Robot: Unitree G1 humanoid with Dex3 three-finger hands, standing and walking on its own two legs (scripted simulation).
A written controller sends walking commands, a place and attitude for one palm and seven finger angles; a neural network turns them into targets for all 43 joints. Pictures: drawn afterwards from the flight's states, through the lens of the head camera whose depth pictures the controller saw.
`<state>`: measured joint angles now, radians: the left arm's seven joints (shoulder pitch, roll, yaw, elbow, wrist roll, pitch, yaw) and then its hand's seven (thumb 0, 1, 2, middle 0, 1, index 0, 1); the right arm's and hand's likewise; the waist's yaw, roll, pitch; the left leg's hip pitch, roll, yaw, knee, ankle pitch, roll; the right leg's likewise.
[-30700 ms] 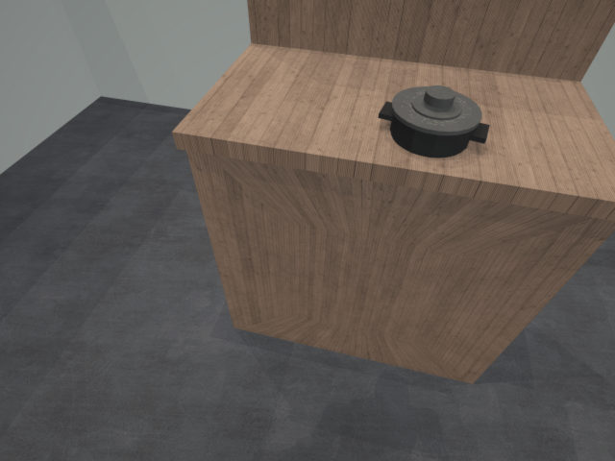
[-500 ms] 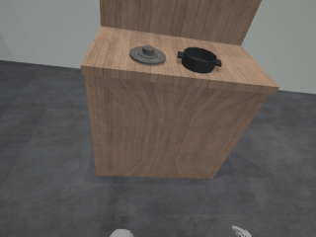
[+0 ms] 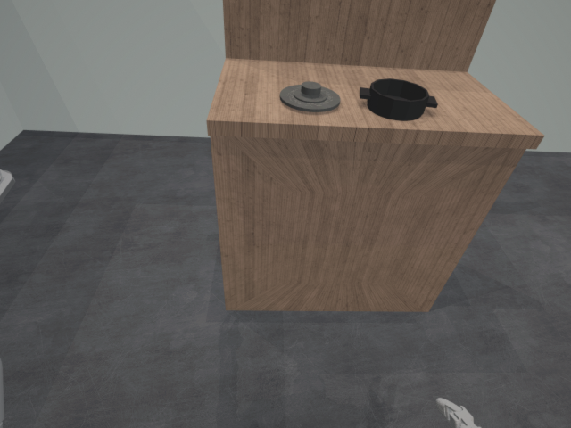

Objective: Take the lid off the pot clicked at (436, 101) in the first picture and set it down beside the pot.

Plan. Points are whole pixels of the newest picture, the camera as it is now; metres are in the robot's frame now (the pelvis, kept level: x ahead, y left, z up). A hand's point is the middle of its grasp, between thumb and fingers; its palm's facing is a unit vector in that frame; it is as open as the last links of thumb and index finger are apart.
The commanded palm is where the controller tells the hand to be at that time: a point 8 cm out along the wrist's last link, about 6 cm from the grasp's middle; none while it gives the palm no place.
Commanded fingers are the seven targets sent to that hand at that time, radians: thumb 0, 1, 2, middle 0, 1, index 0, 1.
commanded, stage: stop stepping back and stand still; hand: left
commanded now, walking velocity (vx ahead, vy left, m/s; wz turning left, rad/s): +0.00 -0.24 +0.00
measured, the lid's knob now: (311, 88) +0.91 +0.01 +0.13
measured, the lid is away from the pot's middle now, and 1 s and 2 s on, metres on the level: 0.23 0.23 0.23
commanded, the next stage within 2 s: let the arm hang, fingers relaxed in 0.20 s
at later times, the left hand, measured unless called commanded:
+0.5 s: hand out of the picture -0.01 +0.20 -0.17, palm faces -0.03 -0.97 -0.25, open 7.1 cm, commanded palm none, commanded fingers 0.00 0.90 0.90 -0.20 -0.30 -0.20 -0.30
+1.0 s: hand out of the picture +0.17 +0.14 -0.15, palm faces -0.03 -0.98 -0.19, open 7.3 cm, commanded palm none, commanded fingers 0.00 0.90 0.90 -0.20 -0.30 -0.20 -0.30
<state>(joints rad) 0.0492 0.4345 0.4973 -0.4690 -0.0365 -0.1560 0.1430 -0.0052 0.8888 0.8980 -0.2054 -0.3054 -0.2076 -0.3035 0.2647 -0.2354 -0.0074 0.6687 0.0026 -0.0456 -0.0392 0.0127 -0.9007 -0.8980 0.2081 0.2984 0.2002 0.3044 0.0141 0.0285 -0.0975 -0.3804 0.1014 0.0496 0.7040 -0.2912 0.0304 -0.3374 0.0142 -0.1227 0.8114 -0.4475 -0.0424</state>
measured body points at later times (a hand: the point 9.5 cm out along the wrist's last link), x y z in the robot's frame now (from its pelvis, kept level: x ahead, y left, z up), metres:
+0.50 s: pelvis +0.03 -0.01 +0.00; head +0.07 +0.00 +0.45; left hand +0.00 +0.25 -0.15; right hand -0.02 -0.27 -0.13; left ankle +0.02 +0.08 -0.72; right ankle +0.04 -0.16 -0.72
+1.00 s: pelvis +0.09 -0.02 +0.02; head +0.10 -0.03 +0.47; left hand +0.17 +0.19 -0.13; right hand +0.08 -0.25 -0.14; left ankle +0.02 +0.08 -0.72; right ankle +0.04 -0.16 -0.72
